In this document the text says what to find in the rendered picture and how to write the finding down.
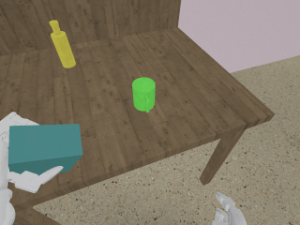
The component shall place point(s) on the robot left hand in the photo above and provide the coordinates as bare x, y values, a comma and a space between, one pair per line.
27, 181

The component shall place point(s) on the robot right hand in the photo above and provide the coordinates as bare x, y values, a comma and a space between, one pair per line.
234, 216

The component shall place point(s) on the left robot forearm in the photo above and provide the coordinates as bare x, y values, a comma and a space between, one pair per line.
7, 211

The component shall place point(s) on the sponge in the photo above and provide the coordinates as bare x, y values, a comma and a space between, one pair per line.
38, 148

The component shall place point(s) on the table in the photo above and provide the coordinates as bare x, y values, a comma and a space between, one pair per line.
115, 42

